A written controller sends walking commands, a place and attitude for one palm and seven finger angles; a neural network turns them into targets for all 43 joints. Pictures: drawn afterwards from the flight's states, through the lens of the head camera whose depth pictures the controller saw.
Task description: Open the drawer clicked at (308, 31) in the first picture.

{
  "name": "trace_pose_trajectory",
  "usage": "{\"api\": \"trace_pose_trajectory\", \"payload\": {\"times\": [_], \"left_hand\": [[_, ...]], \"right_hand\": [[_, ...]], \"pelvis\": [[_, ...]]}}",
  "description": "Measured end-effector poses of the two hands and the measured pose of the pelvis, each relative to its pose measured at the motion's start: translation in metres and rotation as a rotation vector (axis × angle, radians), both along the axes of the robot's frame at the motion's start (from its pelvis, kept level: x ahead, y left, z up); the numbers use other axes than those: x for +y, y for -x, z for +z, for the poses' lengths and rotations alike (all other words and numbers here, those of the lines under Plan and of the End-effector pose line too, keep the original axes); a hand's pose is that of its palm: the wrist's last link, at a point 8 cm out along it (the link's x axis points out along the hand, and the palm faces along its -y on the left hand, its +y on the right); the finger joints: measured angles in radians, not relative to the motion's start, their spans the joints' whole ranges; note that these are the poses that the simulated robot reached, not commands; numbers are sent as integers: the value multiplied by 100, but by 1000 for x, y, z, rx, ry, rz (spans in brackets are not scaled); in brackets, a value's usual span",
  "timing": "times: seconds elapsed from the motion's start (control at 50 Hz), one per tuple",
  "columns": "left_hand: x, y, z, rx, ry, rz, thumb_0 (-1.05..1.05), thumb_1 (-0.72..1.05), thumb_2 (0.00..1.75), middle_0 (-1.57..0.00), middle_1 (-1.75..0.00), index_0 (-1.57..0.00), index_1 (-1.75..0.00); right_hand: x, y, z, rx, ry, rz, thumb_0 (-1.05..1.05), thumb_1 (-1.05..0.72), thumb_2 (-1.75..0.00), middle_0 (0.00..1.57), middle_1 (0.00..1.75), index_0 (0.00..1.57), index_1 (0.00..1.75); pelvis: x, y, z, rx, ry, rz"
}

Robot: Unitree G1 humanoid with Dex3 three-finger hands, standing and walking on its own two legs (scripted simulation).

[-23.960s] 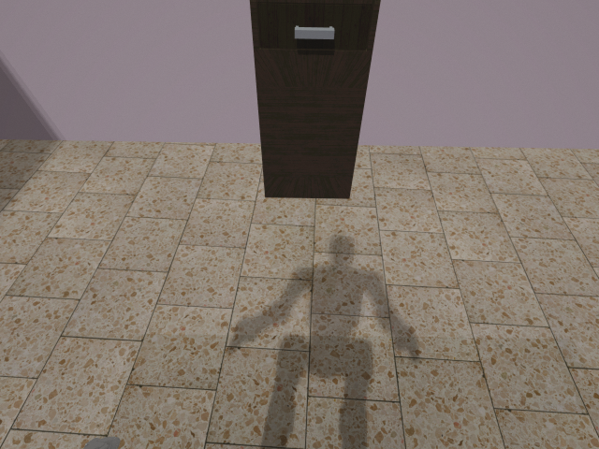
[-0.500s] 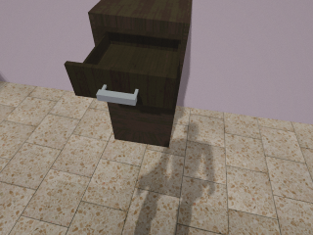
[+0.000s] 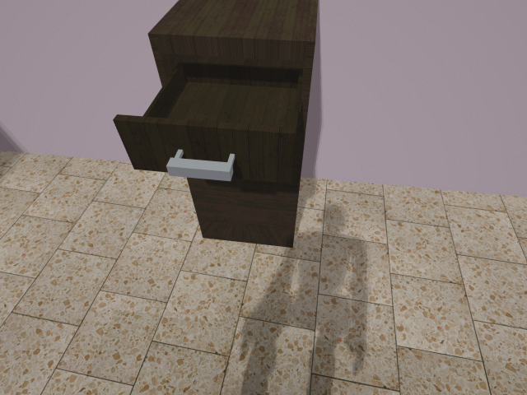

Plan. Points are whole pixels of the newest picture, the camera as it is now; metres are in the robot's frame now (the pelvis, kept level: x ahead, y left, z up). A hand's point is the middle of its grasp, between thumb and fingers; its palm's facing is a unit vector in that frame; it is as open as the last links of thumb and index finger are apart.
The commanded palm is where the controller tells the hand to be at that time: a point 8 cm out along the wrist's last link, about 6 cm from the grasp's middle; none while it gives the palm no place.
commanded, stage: let the arm hang, fingers relaxed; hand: left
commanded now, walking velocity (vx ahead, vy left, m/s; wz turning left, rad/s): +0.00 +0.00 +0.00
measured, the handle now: (203, 162) +0.55 +0.16 +0.02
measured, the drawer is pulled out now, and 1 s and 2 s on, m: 0.30 0.30 0.30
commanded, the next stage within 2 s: look to check the result in 0.30 s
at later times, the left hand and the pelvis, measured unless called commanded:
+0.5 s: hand out of the picture -0.02 +0.15 -0.18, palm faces +0.07 -0.98 -0.17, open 7.4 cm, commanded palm none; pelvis +0.00 +0.00 +0.00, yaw +0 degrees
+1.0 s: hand out of the picture +0.01 +0.16 -0.17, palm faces +0.06 -0.98 -0.17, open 7.4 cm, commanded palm none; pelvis +0.02 +0.00 +0.00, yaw +0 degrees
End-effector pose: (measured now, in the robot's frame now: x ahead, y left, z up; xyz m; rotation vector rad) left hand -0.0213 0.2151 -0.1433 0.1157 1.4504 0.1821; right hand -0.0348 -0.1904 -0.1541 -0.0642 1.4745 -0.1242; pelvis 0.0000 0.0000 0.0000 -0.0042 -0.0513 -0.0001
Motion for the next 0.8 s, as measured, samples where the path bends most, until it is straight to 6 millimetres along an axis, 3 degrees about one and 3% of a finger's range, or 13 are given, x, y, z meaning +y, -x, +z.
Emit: {"api": "trace_pose_trajectory", "payload": {"times": [0.14, 0.54, 0.8], "left_hand": [[-6, -16, -3, -45, 9, -9, 1, 92, 90, -20, -30, -20, -30], [-12, 1, -4, 17, 25, 21, 0, 91, 90, -19, -30, -20, -30], [-12, -11, -3, 8, 26, 18, 0, 91, 90, -19, -30, -20, -30]], "right_hand": [[6, 1, -1, -14, -9, -21, 0, -91, -90, 20, 30, 20, 30], [-9, -1, 3, 13, 31, -11, 0, -91, -90, 20, 30, 20, 30], [-5, -19, 4, -5, 24, -5, 0, -91, -90, 20, 30, 20, 30]], "pelvis": [[-1, 0, -1, 1, -2, -3], [-2, -5, 0, 8, -1, 3], [-2, -13, 1, 12, 0, 2]]}}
